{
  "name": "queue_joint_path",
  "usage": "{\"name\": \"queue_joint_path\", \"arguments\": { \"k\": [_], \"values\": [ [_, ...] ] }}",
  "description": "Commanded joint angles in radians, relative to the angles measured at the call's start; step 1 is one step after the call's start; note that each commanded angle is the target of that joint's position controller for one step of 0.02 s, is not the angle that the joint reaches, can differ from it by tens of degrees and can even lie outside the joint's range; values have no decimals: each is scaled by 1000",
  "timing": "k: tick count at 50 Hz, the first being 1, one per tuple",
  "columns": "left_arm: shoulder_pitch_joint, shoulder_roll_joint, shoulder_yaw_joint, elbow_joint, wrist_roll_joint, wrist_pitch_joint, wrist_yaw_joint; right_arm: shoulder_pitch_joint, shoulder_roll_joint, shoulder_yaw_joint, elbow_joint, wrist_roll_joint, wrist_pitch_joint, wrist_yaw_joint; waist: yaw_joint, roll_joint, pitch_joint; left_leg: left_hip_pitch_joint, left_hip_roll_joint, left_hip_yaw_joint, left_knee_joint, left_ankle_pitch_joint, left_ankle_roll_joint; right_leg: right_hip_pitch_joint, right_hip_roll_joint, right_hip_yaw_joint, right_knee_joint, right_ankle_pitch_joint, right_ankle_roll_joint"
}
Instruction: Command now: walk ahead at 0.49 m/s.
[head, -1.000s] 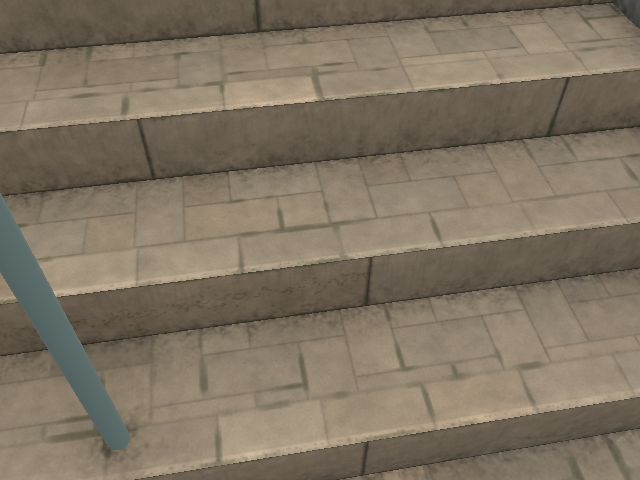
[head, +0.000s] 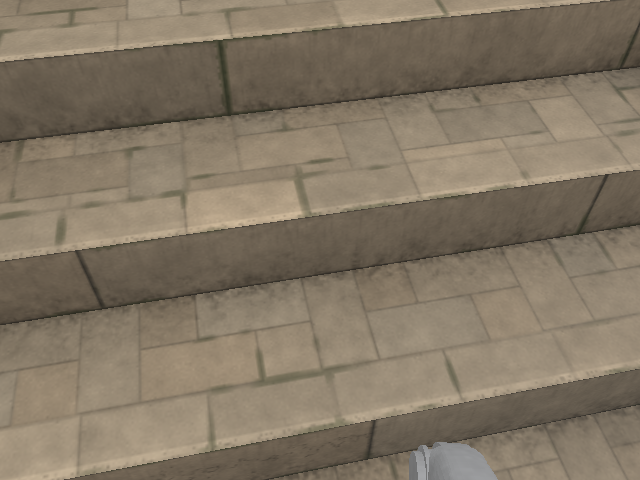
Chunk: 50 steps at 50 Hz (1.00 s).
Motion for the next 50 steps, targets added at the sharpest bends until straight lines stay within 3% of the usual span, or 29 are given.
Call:
{"name": "queue_joint_path", "arguments": {
  "k": [1, 3, 5, 6, 7, 9, 10, 11, 12, 14, 15, 19, 25, 27, 29, 31, 32, 34, 35, 36, 37, 38, 39, 41, 43, 45, 47, 49, 50],
  "values": [
    [-273, 3, -28, -226, -7, -29, 13, 41, -141, -9, -12, -8, -20, -10, -2, 56, 196, 104, 347, -301, -231, 40, 146, -435, -24, 14, 110, -128, -28],
    [-369, -27, -61, -308, -7, -23, -3, 76, -91, 12, 20, 21, 4, -29, -17, 53, 187, 38, 274, -217, -320, 64, 117, -295, -52, -36, -169, -124, -36],
    [-326, -53, -83, -325, -16, -6, -23, 72, -100, 13, 3, 44, 24, -51, -25, 61, 116, -61, 275, -134, -462, 516, 143, 140, -53, -102, -543, -21, -63],
    [-260, -63, -86, -284, -39, -13, -32, -24, -82, 32, -51, 50, 27, -47, 29, 29, 18, -115, 258, -52, -398, 1008, 130, 456, 5, -161, -719, 86, -83],
    [-90, -17, -63, -218, -51, -22, -27, -16, -165, 16, -77, 49, 21, -33, 98, 106, -142, -71, 277, -27, -194, 1559, 141, 709, 94, -207, -726, 113, -92],
    [191, 105, -9, -128, -35, -29, -21, -58, -325, -39, -105, 64, -7, -9, 248, 198, -340, 154, 308, -42, 211, 1804, 87, 911, 164, -140, -1020, 79, -103],
    [246, 161, 19, -73, -13, -36, -13, -33, -299, -48, -117, 68, -18, 4, 238, 169, -380, -23, 246, -74, 485, 1503, 55, 1077, 81, 103, -1132, 26, -144],
    [344, 326, 71, -3, -13, -20, -1, -57, -152, -36, -198, 64, -24, 35, 216, -261, -395, -405, -35, -82, 1025, 345, -34, 1263, -271, 765, -1527, 347, -305],
    [264, 314, 82, -5, -41, 0, 1, -48, -148, -53, -213, 3, -29, 48, 157, -164, -452, -444, -27, -261, 1369, 172, -16, 1188, -276, 982, -1679, 265, -283],
    [117, 164, 59, 63, -45, -23, -12, -224, -59, -37, -333, -35, -9, 36, 52, 68, -123, -646, 68, -191, 1502, 273, 8, 899, -223, 717, -1679, -304, -189],
    [157, 78, 41, 127, -28, -34, -15, -299, -9, -23, -377, -35, -3, 24, 45, 70, -28, -741, 65, -195, 1589, 272, 34, 819, -200, 619, -1652, -265, -158],
    [259, -13, 20, 258, -16, -83, -33, -310, 97, 27, -443, 2, 40, 9, -26, 38, 72, -1008, 59, -232, 1711, 180, 84, 805, -120, 268, -1681, 106, -76],
    [373, 102, 16, 304, -28, -148, -52, -580, 103, 48, -558, 17, 65, -41, 9, -41, 100, -1326, 34, -80, 1942, 52, 68, 915, -124, 166, -1802, 252, -56],
    [415, 87, 11, 324, -36, -136, -38, -682, 90, 65, -616, 9, 64, -32, 11, -3, 124, -1296, 88, -39, 1678, 64, 73, 910, -81, 113, -1850, 159, -3],
    [461, 78, 11, 334, -48, -125, 3, -740, 68, 65, -643, 11, 74, -15, 35, -37, 88, -1183, 142, 25, 1481, 88, 53, 945, -84, 120, -1942, 252, -49],
    [519, 127, 30, 330, -57, -107, 35, -755, 77, 75, -635, 15, 92, -1, 93, -53, 16, -973, 146, 117, 1206, 4, 58, 1068, -80, 71, -2053, 527, -109],
    [442, 118, 20, 285, -70, -105, 49, -698, 108, 86, -601, 42, 87, 6, 45, -57, -34, -721, 115, 151, 997, -29, 82, 1032, -87, -3, -2015, 914, -124],
    [513, 204, 38, 272, -64, -116, 47, -501, 41, 51, -511, 87, 92, -10, -33, -154, -188, -410, -31, 208, 838, -185, 98, 1161, -145, -14, -1735, 1775, -153],
    [485, 230, 45, 260, -74, -132, 29, -354, -30, 28, -463, 60, 87, -14, -105, -200, -253, -320, -38, 166, 721, -180, 122, 1253, -192, 3, -1546, 1887, -149],
    [453, 260, 63, 242, -81, -145, 5, -224, -101, -4, -418, 19, 81, -12, -164, -223, -325, -167, -5, 19, 590, -186, 152, 1210, -161, -1, -1301, 1733, -120],
    [455, 182, 58, 169, -88, -150, -34, -107, -206, -46, -350, -9, 82, -22, -149, 22, -353, 33, 262, -571, 305, -526, 288, 804, 10, 11, -897, 1271, -52],
    [304, 168, 81, 114, -38, -151, -61, -140, -243, -74, -337, -1, 108, -37, -161, 171, -329, 3, 359, -1131, -191, -744, 325, 583, 182, 84, -420, 377, -27],
    [280, 73, 69, 34, 5, -141, -64, -291, -216, -75, -317, 17, 95, -33, -43, 109, -188, -122, 390, -1056, -178, -790, 275, 415, 124, 196, -154, 381, -31],
    [134, 4, 42, -69, 4, -121, -42, -280, -51, -41, -204, 3, 50, -19, 25, -49, 55, -353, 358, -694, -41, -528, 186, 242, 80, 121, -42, 409, -61],
    [177, -85, -1, -79, -19, -92, -21, -253, 72, -9, -101, -21, 8, -2, 101, -23, 84, -392, 290, -441, 0, -225, 105, 143, 89, 170, 71, 384, -96],
    [165, -110, -20, -96, -21, -66, -11, -211, 41, -13, -53, 0, -19, 15, 126, 28, 112, -352, 257, -288, -26, -57, 75, 19, 80, 191, 78, 320, -107],
    [110, -53, -18, -109, -24, -44, -4, -256, -5, -11, -70, 13, -32, 23, 150, -14, 136, -444, 217, -176, -68, 9, 63, 76, 73, 131, -123, 351, -74],
    [38, -39, -14, -103, -46, -33, 11, -158, -41, -4, -55, 18, -48, 17, 99, 38, 99, -358, 242, -178, -108, 144, 111, 16, 84, 8, -20, 343, -47],
    [-31, -56, -19, -146, -33, -30, 16, -97, -83, -14, -48, 20, -59, 16, 78, 78, 97, -245, 257, -209, -140, 115, 121, -100, 58, 1, 35, 269, -55]
  ]
}}
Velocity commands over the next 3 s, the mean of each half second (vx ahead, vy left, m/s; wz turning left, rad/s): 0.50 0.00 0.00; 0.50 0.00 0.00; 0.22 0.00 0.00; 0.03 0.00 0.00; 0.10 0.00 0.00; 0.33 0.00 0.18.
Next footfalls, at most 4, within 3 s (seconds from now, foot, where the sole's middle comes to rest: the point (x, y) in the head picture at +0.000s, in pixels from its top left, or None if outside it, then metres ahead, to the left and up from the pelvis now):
0.18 right None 0.32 -0.13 -0.61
0.72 left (309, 351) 0.61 0.03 -0.44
1.22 right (403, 147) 0.94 -0.16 -0.28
1.74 left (291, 151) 0.94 0.05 -0.28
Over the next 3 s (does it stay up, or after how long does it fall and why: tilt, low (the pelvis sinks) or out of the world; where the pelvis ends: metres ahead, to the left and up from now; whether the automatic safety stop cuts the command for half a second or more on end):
stays up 1.11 -0.24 0.59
